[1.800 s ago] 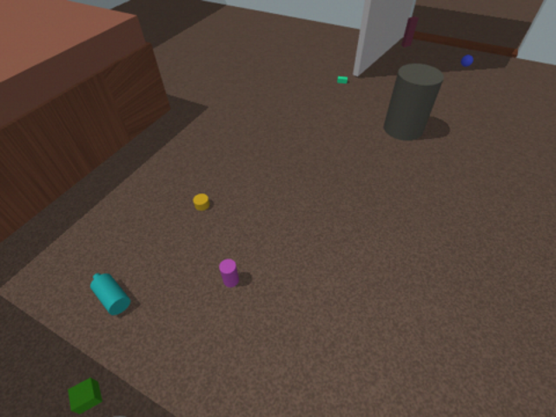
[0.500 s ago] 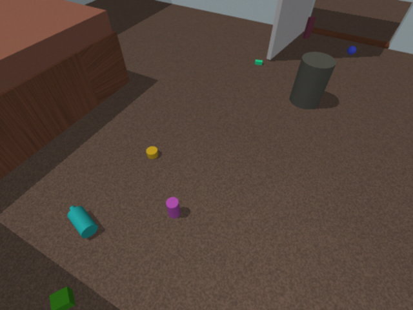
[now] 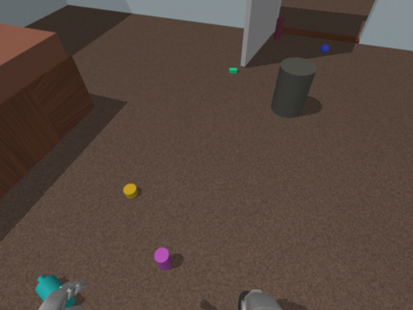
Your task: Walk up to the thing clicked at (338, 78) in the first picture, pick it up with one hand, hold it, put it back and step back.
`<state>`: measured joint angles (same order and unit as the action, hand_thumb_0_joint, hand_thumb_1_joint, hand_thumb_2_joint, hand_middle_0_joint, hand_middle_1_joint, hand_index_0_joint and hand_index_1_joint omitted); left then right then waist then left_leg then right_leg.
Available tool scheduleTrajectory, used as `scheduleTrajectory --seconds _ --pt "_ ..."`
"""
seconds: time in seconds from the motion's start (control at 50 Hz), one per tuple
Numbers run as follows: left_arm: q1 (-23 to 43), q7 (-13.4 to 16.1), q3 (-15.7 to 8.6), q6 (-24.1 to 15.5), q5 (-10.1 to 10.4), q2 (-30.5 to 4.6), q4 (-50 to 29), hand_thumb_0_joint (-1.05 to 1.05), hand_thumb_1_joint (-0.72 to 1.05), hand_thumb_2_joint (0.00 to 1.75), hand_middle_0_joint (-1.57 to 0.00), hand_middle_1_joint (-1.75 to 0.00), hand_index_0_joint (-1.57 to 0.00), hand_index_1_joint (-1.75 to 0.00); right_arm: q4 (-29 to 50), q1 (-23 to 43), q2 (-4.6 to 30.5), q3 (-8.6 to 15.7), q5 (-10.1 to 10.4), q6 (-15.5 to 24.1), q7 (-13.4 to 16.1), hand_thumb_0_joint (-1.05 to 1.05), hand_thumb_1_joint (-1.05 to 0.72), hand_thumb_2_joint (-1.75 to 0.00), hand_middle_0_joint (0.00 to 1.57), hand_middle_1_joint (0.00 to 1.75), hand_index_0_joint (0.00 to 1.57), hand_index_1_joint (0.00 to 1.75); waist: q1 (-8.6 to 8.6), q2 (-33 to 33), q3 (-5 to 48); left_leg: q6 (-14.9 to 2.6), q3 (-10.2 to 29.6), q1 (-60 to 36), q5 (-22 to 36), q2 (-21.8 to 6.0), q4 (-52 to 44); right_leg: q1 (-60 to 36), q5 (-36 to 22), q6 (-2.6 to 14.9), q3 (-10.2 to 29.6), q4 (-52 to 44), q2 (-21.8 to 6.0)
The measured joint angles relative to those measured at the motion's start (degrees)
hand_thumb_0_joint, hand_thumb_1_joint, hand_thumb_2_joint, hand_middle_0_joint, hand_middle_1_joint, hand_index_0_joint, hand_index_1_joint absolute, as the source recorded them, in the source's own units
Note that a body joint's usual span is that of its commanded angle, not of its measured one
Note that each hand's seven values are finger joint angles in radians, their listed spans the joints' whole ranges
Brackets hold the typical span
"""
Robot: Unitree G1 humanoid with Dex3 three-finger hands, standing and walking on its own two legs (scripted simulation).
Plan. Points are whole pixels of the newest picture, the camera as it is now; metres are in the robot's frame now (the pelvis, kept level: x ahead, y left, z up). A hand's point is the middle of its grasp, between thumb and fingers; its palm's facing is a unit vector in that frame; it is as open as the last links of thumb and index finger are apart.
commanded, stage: walk up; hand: right
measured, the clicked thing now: (233, 70) +2.10 -0.29 -0.75
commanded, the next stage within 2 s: none
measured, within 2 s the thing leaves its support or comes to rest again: neither
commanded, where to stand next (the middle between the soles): +1.68 -0.03 m, yaw +2 degrees
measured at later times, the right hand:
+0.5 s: hand (292, 179) +0.46 -0.24 -0.11, palm faces -0.02 +0.90 -0.43, open 7.4 cm
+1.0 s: hand (280, 141) +0.65 -0.26 -0.16, palm faces -0.01 +0.94 -0.34, open 7.4 cm
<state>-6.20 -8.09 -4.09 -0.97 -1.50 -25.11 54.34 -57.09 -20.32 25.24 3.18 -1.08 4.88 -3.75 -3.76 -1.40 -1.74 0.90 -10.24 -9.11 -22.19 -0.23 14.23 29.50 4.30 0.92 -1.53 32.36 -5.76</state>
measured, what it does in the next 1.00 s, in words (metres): walks ahead: right foot, then left foot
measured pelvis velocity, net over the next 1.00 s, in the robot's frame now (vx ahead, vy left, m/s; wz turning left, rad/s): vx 0.63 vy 0.01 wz -0.01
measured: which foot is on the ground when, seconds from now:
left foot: down 0.00-0.06, up 0.08-0.42, down 0.44-0.90, up 0.92-1.00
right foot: up 0.00-0.02, down 0.04-0.46, up 0.48-0.86, down 0.88-1.00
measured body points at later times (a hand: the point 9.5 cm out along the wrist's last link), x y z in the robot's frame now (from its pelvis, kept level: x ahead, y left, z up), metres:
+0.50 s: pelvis +0.33 +0.04 -0.01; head +0.34 +0.07 +0.44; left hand +0.36 +0.38 -0.14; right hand +0.45 -0.29 -0.08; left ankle +0.42 +0.16 -0.73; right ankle +0.19 -0.12 -0.68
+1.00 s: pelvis +0.63 +0.01 +0.00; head +0.66 -0.01 +0.45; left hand +0.78 +0.32 -0.09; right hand +0.65 -0.31 -0.13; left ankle +0.51 +0.16 -0.65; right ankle +0.70 -0.08 -0.73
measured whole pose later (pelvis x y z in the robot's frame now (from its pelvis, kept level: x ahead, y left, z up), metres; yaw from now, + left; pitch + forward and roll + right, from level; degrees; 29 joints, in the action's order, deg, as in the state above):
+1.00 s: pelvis +0.63 +0.01 +0.00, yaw -1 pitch -1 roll +0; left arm -8.3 -4.6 -4.0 -4.6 -0.4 -22.0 48.3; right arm -54.0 -17.8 24.5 1.5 0.4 3.5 -1.8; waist -1.9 2.2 -5.0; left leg -2.6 1.4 16.6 -23.0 -1.4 64.6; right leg 20.8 12.3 3.3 -5.7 34.0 -0.8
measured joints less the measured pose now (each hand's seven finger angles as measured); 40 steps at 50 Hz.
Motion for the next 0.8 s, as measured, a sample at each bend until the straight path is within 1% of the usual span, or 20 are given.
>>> scheduleTrajectory --seconds 0.02,0.04,0.06,0.08,0.12,0.14,0.18,0.22,0.3,0.36,0.4,0.44,0.46,0.48,0.5,0.54,0.58,0.64,0.72,0.8 --pt "0.27 0.17 -0.02 -0.16 -0.17 0.18 -0.42 0.01 0.91 0.9 -0.2 -0.3 -0.2 -0.3 -0.02 -0.28 0.08 -0.13 0.11 -0.19 0.07 0.01 -0.9 -0.9 0.21 0.3 0.2 0.3 -0.1 0.49 0.07 0.48 -0.02 -0.73 -1.93 -0.6 1.16 -1.6 0.91 0.66 -0.81 -1.41 0.62" --pt "0.61 0.56 -0.23 -0.59 -0.45 0.65 -0.8 0.01 0.91 0.9 -0.2 -0.3 -0.2 -0.3 -0.21 -0.2 0.31 -0.23 0.3 -0.56 0.22 0.01 -0.9 -0.9 0.21 0.3 0.2 0.3 0.15 1.67 -0.17 0.58 -0.23 -0.7 -4.59 -2.07 4.24 -2.83 -0.47 0.84 -1.45 -1.93 1.94" --pt "1.1 1.07 -0.48 -1.21 -0.88 1.47 -1.13 0.01 0.91 0.9 -0.2 -0.3 -0.2 -0.3 -0.48 0.5 0.49 -0.26 0.46 -1.19 0.57 0.01 -0.9 -0.9 0.21 0.3 0.2 0.3 0.42 3.67 -1.03 -0.03 -0.08 0.99 -7.09 -4.72 10.89 -3.44 0.59 0.67 -2.49 -0.48 3.71" --pt "1.3 1.4 -0.66 -1.79 -1.21 1.68 -2.04 0.01 0.91 0.9 -0.2 -0.3 -0.2 -0.3 -0.42 1.26 -0.11 -0.39 0.91 -1.81 0.95 0.01 -0.9 -0.9 0.21 0.3 0.2 0.3 0.72 4.01 -1.69 -0.94 1.28 5.09 -6.24 -6.19 21.39 -3.5 2.83 0.72 -2.97 1.59 4.36" --pt "0.71 2.17 -1.0 -2.91 -0.24 2.23 -3.82 0.01 0.91 0.9 -0.2 -0.3 -0.2 -0.3 -0.01 2.87 -1.18 -1.36 1.45 -2.18 1.2 0.01 -0.9 -0.9 0.21 0.3 0.2 0.3 1.81 2.88 -2.51 -2.37 7.28 15.1 -3.82 -4.15 41.67 -4.91 6.07 1.09 -2.52 2.96 4.17" --pt "-0.08 2.58 -0.81 -3.22 0.4 2.78 -4.3 0.01 0.91 0.9 -0.2 -0.3 -0.21 -0.3 0.34 3.6 -1.19 -1.81 1.59 -2.04 1.09 0.01 -0.91 -0.9 0.21 0.3 0.2 0.3 2.12 2.96 -2.62 -2.94 9.45 19.59 -2.03 -3.35 48.03 -6.77 6.73 1.04 -2.63 1.83 4.18" --pt "-2.31 3.28 0.0 -3.51 1.03 3.47 -4.57 0.0 0.91 0.9 -0.2 -0.3 -0.21 -0.3 1.54 4.83 -0.99 -2.22 1.9 -1.47 0.71 0.01 -0.91 -0.9 0.21 0.3 0.2 0.3 2.51 3.47 -2.19 -3.35 11.33 27.15 1.12 -3.54 52.01 -10.98 7.42 0.71 -3.05 -1.45 4.3" --pt "-4.59 3.65 0.71 -3.62 1.24 3.67 -4.09 0.0 0.91 0.9 -0.2 -0.3 -0.21 -0.3 3.05 5.88 -0.6 -2.12 1.9 -1.0 0.07 0.01 -0.91 -0.9 0.21 0.3 0.2 0.3 2.8 4.08 -1.52 -2.73 11.72 33.05 3.22 -5.03 48.8 -15.06 8.18 0.2 -3.56 -4.61 4.52" --pt "-8.42 3.41 0.95 -4.05 1.15 2.85 -3.12 0.0 0.9 0.9 -0.2 -0.3 -0.21 -0.3 4.69 8.09 0.12 -1.46 0.91 -0.99 -1.4 0.01 -0.91 -0.9 0.2 0.3 0.2 0.3 4.13 4.15 -0.96 -1.1 10.61 39.6 6.98 -7.56 34.65 -22.03 11.23 0.15 -3.9 -8.16 4.63" --pt "-10.78 3.07 0.57 -4.33 1.13 1.5 -2.23 0.01 0.9 0.9 -0.2 -0.3 -0.21 -0.3 4.61 9.55 0.39 -0.69 0.52 -0.96 -2.18 0.01 -0.91 -0.9 0.2 0.3 0.2 0.3 5.37 3.14 -0.33 -1.18 8.99 39.81 13.84 -7.56 25.69 -26.04 14.63 -0.73 -3.56 -8.89 4.0" --pt "-12.14 3.11 0.2 -4.14 1.02 0.49 -1.6 0.01 0.9 0.9 -0.2 -0.3 -0.21 -0.3 4.5 10.0 0.6 -0.14 0.35 -0.79 -2.35 0.01 -0.91 -0.9 0.2 0.3 0.2 0.3 5.92 2.3 0.3 -1.62 7.84 38.2 15.94 -6.93 21.81 -28.09 17.86 -1.76 -3.25 -7.71 3.27" --pt "-13.34 3.53 -0.2 -3.78 0.86 -0.54 -0.98 0.01 0.9 0.9 -0.2 -0.3 -0.21 -0.3 4.5 10.3 0.79 0.46 0.18 -0.13 -2.1 0.01 -0.91 -0.9 0.2 0.3 0.2 0.3 5.89 0.91 0.75 -2.05 6.47 35.41 15.0 -5.46 19.88 -28.33 22.75 -1.86 -2.62 -2.07 1.58" --pt "-13.2 3.92 -0.45 -3.39 0.77 -0.99 -0.39 0.01 0.9 0.9 -0.2 -0.3 -0.21 -0.3 4.52 10.83 0.23 0.85 -0.01 0.29 -1.62 0.01 -0.91 -0.9 0.2 0.3 0.2 0.3 5.62 -0.76 0.27 -2.01 5.37 35.15 12.54 -4.32 22.5 -26.34 23.83 -0.67 -1.69 4.78 -0.22" --pt "-12.83 4.27 -0.5 -2.93 0.9 -1.01 0.18 0.01 0.9 0.9 -0.2 -0.3 -0.21 -0.3 4.87 11.07 -0.2 0.93 0.02 0.75 -1.21 0.01 -0.91 -0.9 0.2 0.3 0.2 0.3 5.22 -1.35 -0.19 -2.06 4.81 34.77 10.23 -4.01 24.65 -23.17 23.87 0.1 0.16 13.44 -0.11" --pt "-12.24 4.55 -0.35 -2.54 0.89 -0.97 0.72 0.01 0.91 0.9 -0.2 -0.3 -0.21 -0.3 5.29 10.94 -0.7 0.71 0.27 1.06 -0.87 0.01 -0.91 -0.9 0.2 0.3 0.2 0.3 4.67 -1.4 -0.49 -2.14 4.72 33.82 8.71 -4.12 25.29 -19.55 23.67 0.49 1.57 21.84 1.19" --pt "-10.74 4.74 -0.02 -2.16 1.2 -1.21 1.3 0.01 0.91 0.9 -0.2 -0.3 -0.2 -0.3 5.78 9.95 -2.12 -0.03 0.73 1.3 -0.36 0.01 -0.91 -0.9 0.2 0.3 0.2 0.3 3.76 -2.17 -1.06 -2.23 4.28 29.97 7.89 -3.98 22.64 -12.82 19.62 1.05 2.81 32.47 2.98" --pt "-9.06 4.48 0.29 -2.21 1.42 -1.22 0.88 0.01 0.91 0.9 -0.2 -0.3 -0.2 -0.3 5.57 8.09 -3.06 -0.64 0.9 1.29 0.04 0.01 -0.91 -0.9 0.2 0.3 0.2 0.3 3.05 -2.84 -1.1 -2.2 4.03 25.68 8.22 -3.37 18.07 -7.42 15.32 1.22 2.35 33.55 2.93" --pt "-6.92 3.54 0.39 -2.39 1.08 -0.68 -0.94 0.01 0.91 0.9 -0.2 -0.3 -0.2 -0.3 4.8 5.05 -3.41 -1.05 0.99 1.13 0.34 0.01 -0.9 -0.9 0.21 0.3 0.2 0.3 2.29 -3.12 -1.01 -2.26 3.83 20.02 8.46 -2.22 11.93 -1.24 10.49 0.41 2.05 27.91 1.94" --pt "-4.29 2.32 0.38 -1.79 0.43 0.21 -2.78 0.01 0.91 0.9 -0.2 -0.3 -0.2 -0.3 4.12 1.8 -2.82 -0.89 0.68 0.81 0.34 0.01 -0.9 -0.9 0.21 0.3 0.2 0.3 1.61 -2.63 -1.28 -2.15 3.31 13.98 6.92 -0.92 7.04 2.94 5.43 -0.82 1.29 15.02 0.83" --pt "-2.0 1.38 0.2 -1.35 0.29 0.91 -3.28 0.01 0.91 0.9 -0.2 -0.3 -0.2 -0.3 3.85 0.17 -1.57 -0.42 0.28 0.46 0.29 0.01 -0.9 -0.9 0.21 0.3 0.2 0.3 0.58 -1.94 -2.06 -1.19 2.55 8.7 3.05 0.27 5.72 1.83 -0.28 -0.03 -0.4 2.87 0.66"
